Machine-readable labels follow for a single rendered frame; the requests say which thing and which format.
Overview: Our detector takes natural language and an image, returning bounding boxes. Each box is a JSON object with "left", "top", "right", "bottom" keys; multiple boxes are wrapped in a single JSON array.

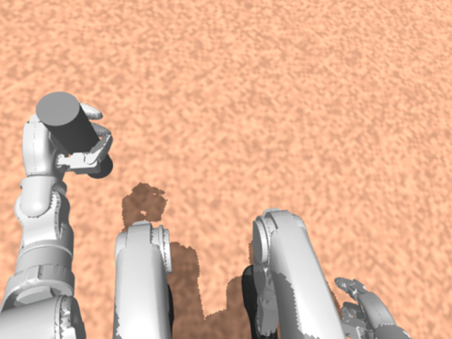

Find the left robot hand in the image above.
[{"left": 22, "top": 102, "right": 113, "bottom": 180}]

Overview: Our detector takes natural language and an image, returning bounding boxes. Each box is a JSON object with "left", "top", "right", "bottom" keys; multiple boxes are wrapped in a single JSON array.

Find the can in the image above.
[{"left": 35, "top": 92, "right": 113, "bottom": 179}]

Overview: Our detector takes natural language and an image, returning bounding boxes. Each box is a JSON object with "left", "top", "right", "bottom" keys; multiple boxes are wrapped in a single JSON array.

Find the right robot hand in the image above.
[{"left": 335, "top": 278, "right": 397, "bottom": 339}]

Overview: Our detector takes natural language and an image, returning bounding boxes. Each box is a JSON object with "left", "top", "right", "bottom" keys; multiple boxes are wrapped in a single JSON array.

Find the right robot arm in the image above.
[{"left": 374, "top": 325, "right": 412, "bottom": 339}]

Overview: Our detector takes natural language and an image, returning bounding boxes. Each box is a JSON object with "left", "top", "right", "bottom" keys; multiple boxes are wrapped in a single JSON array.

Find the left robot arm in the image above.
[{"left": 0, "top": 174, "right": 86, "bottom": 339}]

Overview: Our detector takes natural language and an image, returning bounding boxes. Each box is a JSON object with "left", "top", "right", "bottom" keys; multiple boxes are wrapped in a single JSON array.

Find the right robot foot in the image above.
[{"left": 242, "top": 265, "right": 278, "bottom": 339}]

